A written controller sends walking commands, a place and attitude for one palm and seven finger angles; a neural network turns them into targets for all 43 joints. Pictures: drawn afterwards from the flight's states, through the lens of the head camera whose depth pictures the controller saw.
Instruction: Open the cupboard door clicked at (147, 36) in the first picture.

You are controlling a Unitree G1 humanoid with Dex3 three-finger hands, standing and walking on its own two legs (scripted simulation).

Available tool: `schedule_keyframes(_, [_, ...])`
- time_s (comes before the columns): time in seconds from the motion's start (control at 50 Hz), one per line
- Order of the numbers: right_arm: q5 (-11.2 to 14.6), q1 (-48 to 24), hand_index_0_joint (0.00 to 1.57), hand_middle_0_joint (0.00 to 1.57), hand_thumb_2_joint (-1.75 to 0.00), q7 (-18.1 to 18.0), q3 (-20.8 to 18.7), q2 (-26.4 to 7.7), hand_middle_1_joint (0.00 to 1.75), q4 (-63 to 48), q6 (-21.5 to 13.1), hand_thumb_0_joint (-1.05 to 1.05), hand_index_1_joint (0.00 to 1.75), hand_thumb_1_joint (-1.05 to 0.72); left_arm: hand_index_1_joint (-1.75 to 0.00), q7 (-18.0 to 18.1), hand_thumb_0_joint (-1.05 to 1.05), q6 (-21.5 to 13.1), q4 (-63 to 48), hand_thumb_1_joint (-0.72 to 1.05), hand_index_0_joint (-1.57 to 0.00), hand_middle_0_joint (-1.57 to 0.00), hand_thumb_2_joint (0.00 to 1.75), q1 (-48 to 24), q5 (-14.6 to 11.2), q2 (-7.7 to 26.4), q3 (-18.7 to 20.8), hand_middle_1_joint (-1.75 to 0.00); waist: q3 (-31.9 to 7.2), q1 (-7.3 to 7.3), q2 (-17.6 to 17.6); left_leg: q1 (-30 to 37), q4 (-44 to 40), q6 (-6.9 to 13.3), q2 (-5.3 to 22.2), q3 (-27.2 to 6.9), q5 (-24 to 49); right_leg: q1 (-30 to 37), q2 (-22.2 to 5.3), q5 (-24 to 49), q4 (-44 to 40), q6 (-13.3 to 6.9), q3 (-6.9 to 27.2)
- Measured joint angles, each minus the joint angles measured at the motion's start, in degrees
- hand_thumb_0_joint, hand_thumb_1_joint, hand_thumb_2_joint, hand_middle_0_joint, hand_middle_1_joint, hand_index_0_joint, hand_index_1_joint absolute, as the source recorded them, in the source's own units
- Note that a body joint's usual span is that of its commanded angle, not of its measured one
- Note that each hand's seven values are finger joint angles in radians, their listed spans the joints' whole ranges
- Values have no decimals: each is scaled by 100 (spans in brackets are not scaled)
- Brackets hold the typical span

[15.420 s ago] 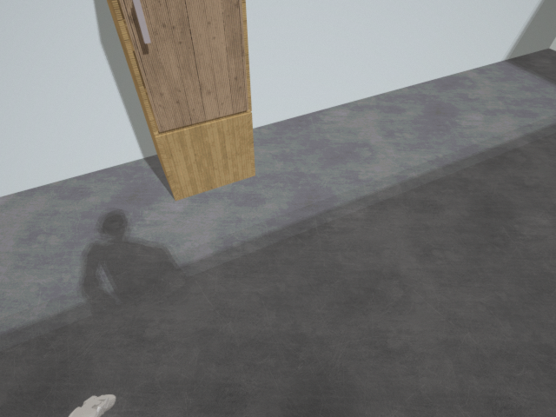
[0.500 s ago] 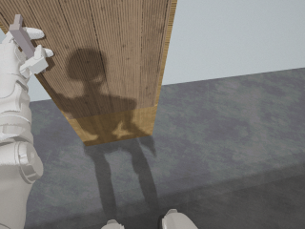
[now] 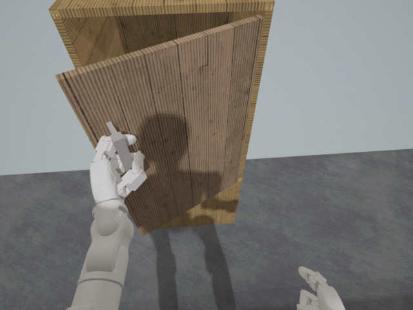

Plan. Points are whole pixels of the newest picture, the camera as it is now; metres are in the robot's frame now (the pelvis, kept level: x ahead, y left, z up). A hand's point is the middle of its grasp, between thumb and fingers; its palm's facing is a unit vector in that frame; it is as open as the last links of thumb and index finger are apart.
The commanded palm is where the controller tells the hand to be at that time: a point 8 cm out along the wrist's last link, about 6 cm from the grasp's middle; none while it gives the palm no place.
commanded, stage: pull the door open along its arc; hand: left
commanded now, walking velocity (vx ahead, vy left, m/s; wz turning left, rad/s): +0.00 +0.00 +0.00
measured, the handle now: (122, 153) +0.39 +0.18 +0.10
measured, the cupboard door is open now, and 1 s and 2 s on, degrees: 28 41 42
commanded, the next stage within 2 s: open thumb and fingers to let go in 0.26 s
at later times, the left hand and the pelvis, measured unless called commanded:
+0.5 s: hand (170, 192) +0.30 +0.08 +0.10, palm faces +0.50 -0.86 -0.04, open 5.9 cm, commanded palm +0.25 +0.11 +0.09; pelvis +0.00 -0.04 +0.00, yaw +4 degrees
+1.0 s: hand (165, 195) +0.29 +0.08 +0.10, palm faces +0.47 -0.88 -0.01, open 13.9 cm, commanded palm +0.25 +0.12 +0.09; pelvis -0.03 -0.02 +0.00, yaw +4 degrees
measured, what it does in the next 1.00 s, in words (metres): stands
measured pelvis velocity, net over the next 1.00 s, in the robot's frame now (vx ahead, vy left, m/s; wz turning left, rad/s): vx -0.03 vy -0.02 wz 0.07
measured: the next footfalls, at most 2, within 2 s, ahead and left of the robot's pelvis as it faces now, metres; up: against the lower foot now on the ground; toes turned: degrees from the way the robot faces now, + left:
none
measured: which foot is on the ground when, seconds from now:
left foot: down 0.00-1.00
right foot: down 0.00-1.00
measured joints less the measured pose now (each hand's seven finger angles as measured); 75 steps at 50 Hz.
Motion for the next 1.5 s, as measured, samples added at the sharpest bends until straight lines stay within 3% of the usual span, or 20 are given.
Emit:
schedule_keyframes(0.18, [-159,-537,20,20,-90,-216,151,259,30,-68,344,0,30,-90,-135,1323,2,857,-1100,65,-39,-38,69,1014,526,-590,-1044,-133,159,116,27,744,-397,-125,30,-146,145,748,39,8,-276,-118,-156])
schedule_keyframes(0.3, [-290,-533,20,21,-90,-300,121,255,30,6,464,0,30,-90,-135,1775,2,1055,-1359,66,-40,-37,71,1284,936,-762,-1470,-132,236,124,15,923,-418,-209,72,-294,138,977,74,-61,-288,-205,-304])
schedule_keyframes(0.4, [-349,-476,20,21,-90,-346,39,144,30,218,447,0,30,-90,-134,2029,2,1059,-1208,71,-39,-36,77,1065,1111,-780,-1655,-132,338,143,41,857,-315,-239,50,-435,128,966,42,-132,-177,-242,-439])
schedule_keyframes(0.5, [-354,-366,20,20,-90,-391,-34,98,30,398,422,1,30,-90,-133,2041,2,981,-1034,69,-38,-37,79,886,1086,-805,-1595,-133,347,193,61,772,-296,-257,23,-468,162,867,11,-143,-99,-259,-468])
schedule_keyframes(0.58, [-343,-255,20,20,-90,-408,-54,109,30,443,385,1,30,-90,-132,1936,2,922,-989,57,-37,-36,75,922,1052,-806,-1572,-131,312,203,82,776,-327,-256,5,-447,196,842,-7,-131,-81,-258,-447])
schedule_keyframes(0.84, [-342,-329,20,20,-90,-454,-12,181,30,510,225,1,30,-90,-123,2001,1,764,-531,-17,-32,-31,44,561,1025,-802,-1419,-122,349,191,37,786,-307,-205,-15,-415,292,888,-21,35,-162,-218,-411])
schedule_keyframes(0.94, [-333,-413,20,20,-90,-462,11,177,30,519,196,1,30,-90,-114,1998,0,726,-299,-36,-30,-29,36,355,1038,-811,-1465,-114,375,199,22,744,-270,-151,-60,-409,323,876,-64,98,-181,-169,-402])
schedule_keyframes(1.16, [-349,-457,20,20,-90,-391,49,290,30,552,218,1,30,-90,-73,2229,-1,791,177,-49,-23,-23,31,-195,1146,-917,-1586,-73,361,224,-61,528,-157,-50,-157,-315,356,643,-162,173,-82,-77,-301])
schedule_keyframes(1.3, [-343,-392,20,21,-90,-326,66,322,30,604,277,1,30,-90,-65,2266,-1,881,174,-50,-30,-32,30,-243,1106,-923,-1637,-59,336,254,-57,463,-85,-18,-171,-277,340,577,-177,185,-35,-46,-261])
schedule_keyframes(1.34, [-324,-359,20,21,-90,-338,101,314,30,597,267,1,30,-90,-62,1913,-1,781,123,-50,-28,-32,30,-163,1206,-817,-1626,-57,368,256,-99,453,-75,-8,-192,-279,347,557,-199,176,6,-44,-261])
schedule_keyframes(1.4, [-255,-201,20,21,-90,-437,141,265,30,485,197,1,30,-90,-53,793,-1,428,73,-49,-20,-28,30,-21,1143,-314,-1658,-50,420,303,-135,440,-40,1,-212,-293,356,541,-221,160,69,-49,-272])
schedule_keyframes(1.44, [-168,-110,20,21,-90,-510,170,188,30,437,97,1,30,-90,-47,58,-1,223,100,-50,-15,-25,30,-12,947,49,-1693,-45,471,313,-104,445,4,3,-218,-320,349,567,-230,154,92,-49,-297])
schedule_keyframes(1.5, [-17,-45,20,21,-90,-608,211,55,30,423,-75,1,30,-90,-41,-765,-1,152,173,-50,-12,-21,30,-95,409,324,-1662,-40,549,312,-9,477,48,11,-219,-343,341,634,-231,171,79,-38,-320])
